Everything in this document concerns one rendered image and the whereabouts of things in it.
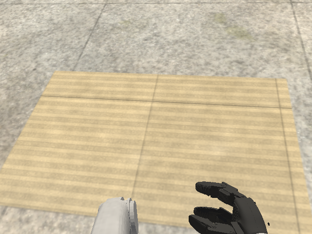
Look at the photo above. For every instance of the left robot thigh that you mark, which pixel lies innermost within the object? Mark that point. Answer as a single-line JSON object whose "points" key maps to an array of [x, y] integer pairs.
{"points": [[116, 216]]}

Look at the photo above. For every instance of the robot right hand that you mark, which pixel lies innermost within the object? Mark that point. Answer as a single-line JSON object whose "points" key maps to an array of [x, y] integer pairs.
{"points": [[244, 219]]}

